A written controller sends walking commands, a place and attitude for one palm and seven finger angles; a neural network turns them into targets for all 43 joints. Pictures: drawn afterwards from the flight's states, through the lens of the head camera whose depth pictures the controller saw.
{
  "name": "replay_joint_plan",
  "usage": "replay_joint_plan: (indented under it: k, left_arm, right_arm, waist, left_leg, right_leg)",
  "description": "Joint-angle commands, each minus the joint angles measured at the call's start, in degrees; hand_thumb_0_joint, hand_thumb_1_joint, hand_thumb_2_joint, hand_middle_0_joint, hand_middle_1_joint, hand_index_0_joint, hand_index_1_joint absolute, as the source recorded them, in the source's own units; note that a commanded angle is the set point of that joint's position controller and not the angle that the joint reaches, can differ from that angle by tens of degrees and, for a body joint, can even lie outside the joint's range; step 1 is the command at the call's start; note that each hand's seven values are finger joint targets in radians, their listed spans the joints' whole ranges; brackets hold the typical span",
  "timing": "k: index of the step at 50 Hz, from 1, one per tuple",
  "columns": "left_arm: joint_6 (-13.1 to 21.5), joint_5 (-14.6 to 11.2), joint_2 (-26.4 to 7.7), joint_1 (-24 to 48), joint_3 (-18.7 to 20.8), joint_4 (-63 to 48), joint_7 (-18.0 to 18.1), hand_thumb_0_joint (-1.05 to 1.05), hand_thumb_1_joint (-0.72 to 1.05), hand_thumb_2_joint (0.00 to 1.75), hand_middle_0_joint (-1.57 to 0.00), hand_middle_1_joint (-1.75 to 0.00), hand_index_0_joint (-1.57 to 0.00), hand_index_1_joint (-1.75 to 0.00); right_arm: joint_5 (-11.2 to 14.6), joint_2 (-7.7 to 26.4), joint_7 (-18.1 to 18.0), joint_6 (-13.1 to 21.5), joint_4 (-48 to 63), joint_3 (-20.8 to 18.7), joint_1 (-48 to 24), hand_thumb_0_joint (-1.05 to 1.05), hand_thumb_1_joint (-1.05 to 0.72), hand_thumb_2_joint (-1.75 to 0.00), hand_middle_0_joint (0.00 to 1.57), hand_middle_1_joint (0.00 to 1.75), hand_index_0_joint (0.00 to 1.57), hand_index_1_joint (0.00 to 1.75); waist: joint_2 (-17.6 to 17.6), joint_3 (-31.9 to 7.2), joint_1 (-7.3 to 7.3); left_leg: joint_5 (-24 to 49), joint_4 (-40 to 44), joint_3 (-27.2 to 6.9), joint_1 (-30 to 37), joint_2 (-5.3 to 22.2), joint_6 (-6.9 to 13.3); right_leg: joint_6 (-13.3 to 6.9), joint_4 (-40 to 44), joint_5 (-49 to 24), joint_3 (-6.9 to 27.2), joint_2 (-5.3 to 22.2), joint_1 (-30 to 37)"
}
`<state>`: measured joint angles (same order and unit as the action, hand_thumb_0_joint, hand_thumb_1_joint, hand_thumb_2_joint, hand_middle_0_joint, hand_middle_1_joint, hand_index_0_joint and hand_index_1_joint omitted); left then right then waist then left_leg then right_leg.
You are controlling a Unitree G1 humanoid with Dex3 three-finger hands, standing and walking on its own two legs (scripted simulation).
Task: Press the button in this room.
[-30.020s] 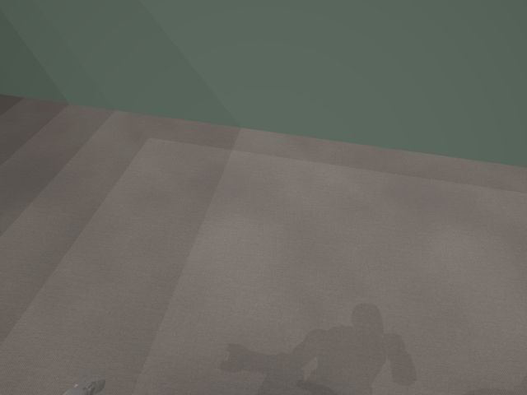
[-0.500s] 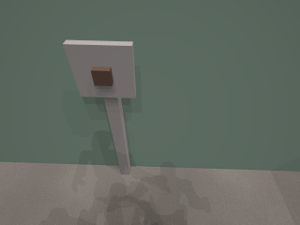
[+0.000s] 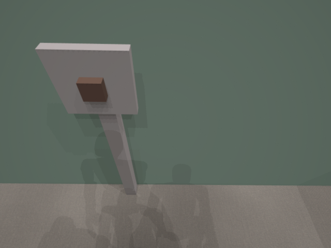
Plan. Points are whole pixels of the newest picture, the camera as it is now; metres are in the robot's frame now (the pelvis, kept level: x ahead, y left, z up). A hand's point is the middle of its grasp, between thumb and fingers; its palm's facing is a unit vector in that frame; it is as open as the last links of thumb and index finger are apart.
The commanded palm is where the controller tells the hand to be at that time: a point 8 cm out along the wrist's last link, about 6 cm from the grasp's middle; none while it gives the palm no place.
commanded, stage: come to a stop and stand still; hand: left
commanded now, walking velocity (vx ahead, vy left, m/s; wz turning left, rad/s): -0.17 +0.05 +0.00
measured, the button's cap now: (93, 89) +0.48 +0.23 +0.12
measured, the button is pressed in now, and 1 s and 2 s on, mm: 0 0 0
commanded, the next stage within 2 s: look again from close up in 0.82 s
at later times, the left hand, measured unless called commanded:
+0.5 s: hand out of the picture +0.03 +0.18 -0.16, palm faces +0.02 -0.97 -0.24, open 7.3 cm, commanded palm none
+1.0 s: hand out of the picture -0.07 +0.17 -0.17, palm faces +0.03 -0.99 -0.17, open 7.4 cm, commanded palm none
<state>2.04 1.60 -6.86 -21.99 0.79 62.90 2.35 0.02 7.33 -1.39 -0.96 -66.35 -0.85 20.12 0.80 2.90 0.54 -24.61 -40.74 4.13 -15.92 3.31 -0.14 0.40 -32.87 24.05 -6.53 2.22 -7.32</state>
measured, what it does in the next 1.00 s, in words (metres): stands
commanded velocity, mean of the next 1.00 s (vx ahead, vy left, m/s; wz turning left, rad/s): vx -0.02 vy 0.00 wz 0.00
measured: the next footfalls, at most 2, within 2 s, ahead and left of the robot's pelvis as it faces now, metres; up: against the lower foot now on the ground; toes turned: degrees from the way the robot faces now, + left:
none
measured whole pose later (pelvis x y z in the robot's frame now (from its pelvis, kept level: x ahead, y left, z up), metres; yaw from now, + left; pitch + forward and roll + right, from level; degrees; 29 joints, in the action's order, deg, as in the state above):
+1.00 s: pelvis -0.04 +0.00 +0.01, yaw +1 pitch -1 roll +0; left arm -0.4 1.2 -9.2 -20.7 -0.2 61.0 1.8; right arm -1.0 7.6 -0.6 -0.6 -61.9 0.1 19.8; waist -1.3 1.3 0.1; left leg -11.6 -29.0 4.6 -16.9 1.5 1.3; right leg 0.1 -28.5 13.0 -5.0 2.3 -14.9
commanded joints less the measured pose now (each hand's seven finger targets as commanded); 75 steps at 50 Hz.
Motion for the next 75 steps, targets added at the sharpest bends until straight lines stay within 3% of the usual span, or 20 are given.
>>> replay_joint_plan:
  k: [1,3,4,5,6,9,11,12,13,14,15,16,18,20,23,28,40,44,56,75]
  left_arm:
    - [-0.91,-0.99,-9.03,-2.97,1.49,-2.59,1.26,0.00,0.90,0.90,-0.20,-0.30,-0.20,-0.30]
    - [-1.40,-1.03,-5.93,-0.65,1.18,-4.46,1.59,0.00,0.90,0.90,-0.20,-0.30,-0.20,-0.30]
    - [-1.69,-1.17,-5.29,0.85,1.03,-5.16,1.54,0.00,0.90,0.90,-0.20,-0.30,-0.20,-0.30]
    - [-2.09,-1.33,-4.81,2.24,1.29,-5.65,1.28,0.00,0.90,0.90,-0.20,-0.30,-0.20,-0.30]
    - [-2.45,-1.31,-4.66,3.01,1.37,-5.62,1.08,0.00,0.90,0.90,-0.20,-0.30,-0.20,-0.30]
    - [-2.27,-0.62,-4.43,-1.18,1.40,-4.02,0.71,0.00,0.90,0.90,-0.20,-0.30,-0.20,-0.30]
    - [-1.81,-0.31,-7.48,-0.50,1.64,-4.32,0.69,0.00,0.90,0.90,-0.20,-0.30,-0.20,-0.30]
    - [-1.85,-0.43,-8.90,1.04,1.58,-4.75,0.44,0.00,0.90,0.90,-0.20,-0.30,-0.20,-0.30]
    - [-1.39,-0.02,-11.64,0.48,1.42,-4.68,2.19,0.00,0.90,0.90,-0.20,-0.30,-0.20,-0.30]
    - [-0.42,-0.06,-11.70,3.42,1.44,-5.48,2.09,0.00,0.90,0.90,-0.20,-0.30,-0.20,-0.30]
    - [0.08,-0.25,-12.23,3.12,1.23,-7.25,1.90,0.00,0.90,0.90,-0.20,-0.30,-0.20,-0.30]
    - [0.08,-0.48,-11.67,4.49,1.02,-8.33,1.71,0.00,0.90,0.90,-0.20,-0.30,-0.20,-0.30]
    - [-0.54,-0.67,-12.67,5.83,0.87,-9.95,1.10,0.00,0.90,0.90,-0.20,-0.30,-0.20,-0.30]
    - [-1.31,-0.66,-12.26,7.27,0.64,-10.74,0.65,0.00,0.90,0.90,-0.20,-0.30,-0.20,-0.30]
    - [-1.98,-0.51,-11.66,7.37,0.25,-11.07,0.08,0.00,0.90,0.90,-0.20,-0.30,-0.20,-0.30]
    - [-2.32,-0.41,-12.09,6.53,0.68,-11.62,-0.33,0.00,0.90,0.90,-0.20,-0.30,-0.20,-0.30]
    - [-1.49,-0.54,-8.87,1.48,0.29,-7.87,-0.53,0.00,0.90,0.90,-0.20,-0.30,-0.20,-0.30]
    - [-1.13,-0.62,-8.32,0.49,-0.01,-6.13,-0.45,0.00,0.90,0.90,-0.20,-0.30,-0.20,-0.30]
    - [-0.54,-0.65,-6.23,-1.27,-0.57,-2.72,-0.15,0.00,0.90,0.90,-0.20,-0.30,-0.20,-0.30]
    - [-0.29,-0.72,-7.75,1.23,-0.41,-2.23,-0.13,0.00,0.90,0.90,-0.20,-0.30,-0.20,-0.30]
  right_arm:
    - [0.20,4.99,-0.68,1.84,3.99,-1.49,1.57,0.00,-0.90,-0.90,0.20,0.30,0.20,0.30]
    - [-0.27,8.13,-1.07,1.62,2.78,-2.63,5.11,0.00,-0.90,-0.90,0.20,0.30,0.20,0.30]
    - [-0.09,8.90,-1.24,1.82,2.39,-2.66,5.18,0.00,-0.90,-0.90,0.20,0.30,0.20,0.30]
    - [-0.35,9.15,-1.37,1.78,2.79,-2.72,3.39,0.00,-0.90,-0.90,0.20,0.30,0.20,0.30]
    - [-0.57,8.85,-1.46,1.75,3.58,-2.71,1.44,0.00,-0.90,-0.90,0.20,0.30,0.20,0.30]
    - [-0.58,9.02,-1.14,1.43,5.89,-2.76,-4.50,0.00,-0.90,-0.90,0.20,0.30,0.20,0.30]
    - [-0.25,6.62,-0.49,1.11,7.00,-2.65,-4.97,0.00,-0.90,-0.90,0.20,0.30,0.20,0.30]
    - [-0.29,5.71,-0.10,0.69,7.37,-2.49,-5.33,0.00,-0.90,-0.90,0.20,0.30,0.20,0.30]
    - [-0.11,8.38,0.00,1.55,11.25,-2.16,-9.29,0.00,-0.90,-0.90,0.20,0.30,0.20,0.30]
    - [-0.08,6.84,0.45,1.15,12.85,-1.56,-8.44,0.00,-0.90,-0.90,0.20,0.30,0.20,0.30]
    - [-0.34,5.70,0.63,1.39,12.44,-1.28,-4.62,0.00,-0.90,-0.90,0.20,0.30,0.20,0.30]
    - [-0.47,7.15,0.58,1.39,12.43,-1.40,-4.83,0.00,-0.90,-0.90,0.20,0.30,0.20,0.30]
    - [-0.57,7.43,0.74,1.25,12.53,-1.27,-5.87,0.00,-0.90,-0.90,0.20,0.30,0.20,0.30]
    - [-0.92,8.51,0.82,1.13,13.07,-1.02,-6.66,0.00,-0.90,-0.90,0.20,0.30,0.20,0.30]
    - [-1.27,9.21,0.98,0.60,14.01,-0.85,-7.24,0.00,-0.90,-0.90,0.20,0.30,0.20,0.30]
    - [-1.80,9.63,1.18,0.38,13.76,-0.82,-4.43,0.00,-0.90,-0.90,0.20,0.30,0.20,0.30]
    - [-1.41,8.37,0.78,1.42,10.56,-0.36,-0.78,0.00,-0.90,-0.90,0.20,0.30,0.20,0.30]
    - [-1.18,7.36,0.67,1.52,8.90,-0.13,0.58,0.00,-0.90,-0.90,0.20,0.30,0.20,0.30]
    - [-0.78,6.27,0.27,2.52,6.08,0.12,0.30,0.00,-0.90,-0.90,0.20,0.30,0.20,0.30]
    - [-0.76,7.13,0.10,2.71,4.40,0.34,-2.30,0.00,-0.90,-0.90,0.20,0.30,0.20,0.30]
  waist:
    - [-4.04,-3.19,1.20]
    - [4.91,-4.37,1.91]
    - [10.18,-3.46,1.85]
    - [11.11,-1.86,1.59]
    - [9.39,-0.70,1.14]
    - [3.44,-3.73,-2.11]
    - [-2.59,-3.90,-1.21]
    - [-2.68,-2.17,-0.56]
    - [-9.05,0.92,-1.25]
    - [-11.26,-0.89,0.43]
    - [-17.22,-7.91,0.44]
    - [-14.26,-8.23,0.39]
    - [-2.23,-5.82,0.19]
    - [2.49,-1.51,-0.19]
    - [-0.75,4.20,-0.21]
    - [-0.86,3.73,0.16]
    - [1.03,0.76,-0.79]
    - [-1.24,0.98,-0.46]
    - [0.44,0.68,-0.86]
    - [-1.40,-0.62,-0.87]
  left_leg:
    - [34.40,12.71,1.16,5.66,0.51,0.82]
    - [65.18,10.95,-3.25,16.92,7.96,4.96]
    - [75.97,13.01,-7.38,18.92,11.73,7.99]
    - [75.52,14.96,-8.88,19.02,13.20,9.95]
    - [70.09,16.15,-8.66,17.04,13.31,10.55]
    - [51.83,13.50,-4.71,11.01,9.19,6.45]
    - [26.18,12.31,-1.55,3.94,3.36,1.65]
    - [15.82,12.68,-0.66,2.85,1.19,0.56]
    - [17.47,4.87,0.10,1.21,1.93,-0.62]
    - [11.65,7.18,0.29,-0.18,0.94,-0.14]
    - [8.05,9.70,-1.03,0.69,0.32,0.88]
    - [9.44,10.94,-0.79,1.76,-0.15,1.17]
    - [16.63,12.40,-1.62,4.50,1.03,1.30]
    - [20.00,14.08,-3.98,2.91,3.38,1.89]
    - [3.86,17.37,-4.96,-2.64,2.48,1.75]
    - [-2.95,18.45,-5.24,-4.04,1.57,1.74]
    - [-4.03,22.05,-8.29,-6.73,3.08,2.43]
    - [-0.20,20.47,-7.07,-4.71,2.57,2.22]
    - [6.89,21.64,-6.69,-1.78,3.50,2.33]
    - [18.06,20.03,-4.29,3.69,3.44,1.77]
  right_leg:
    - [-3.09,-3.50,-62.17,3.00,8.16,1.20]
    - [0.42,-6.74,-30.14,0.47,2.48,-9.12]
    - [0.86,-9.63,-7.18,1.44,0.91,-12.72]
    - [0.69,-10.52,4.24,2.84,0.80,-15.03]
    - [0.45,-9.98,5.33,3.73,1.51,-14.38]
    - [-0.10,3.53,-11.26,2.81,1.35,-4.64]
    - [-1.96,8.10,-30.14,8.72,6.31,-0.81]
    - [-3.64,9.36,-30.05,10.23,9.31,-3.08]
    - [-2.15,6.17,-53.99,12.73,9.56,-4.63]
    - [-3.29,5.35,-57.40,10.20,11.72,-2.45]
    - [-4.11,3.05,-56.51,10.02,11.12,2.60]
    - [-4.14,2.65,-52.78,9.68,10.24,2.37]
    - [-3.48,4.04,-36.47,9.03,8.35,-2.55]
    - [-2.54,5.90,-18.81,7.14,5.28,-6.56]
    - [-2.62,11.17,0.39,8.55,4.24,-10.60]
    - [-2.78,12.98,8.55,9.08,4.24,-13.66]
    - [-2.62,10.95,1.93,7.76,3.26,-8.41]
    - [-2.89,12.31,1.44,8.81,4.03,-9.36]
    - [-2.45,10.66,-9.75,7.55,3.71,-6.54]
    - [-2.27,11.61,-17.23,7.90,4.52,-3.85]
